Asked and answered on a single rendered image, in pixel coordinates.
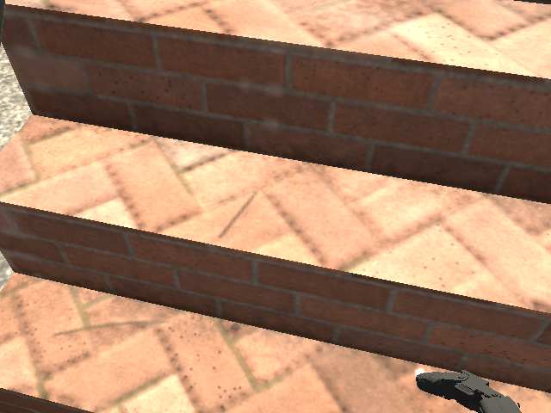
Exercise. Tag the robot right hand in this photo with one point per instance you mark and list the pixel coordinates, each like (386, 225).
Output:
(468, 390)

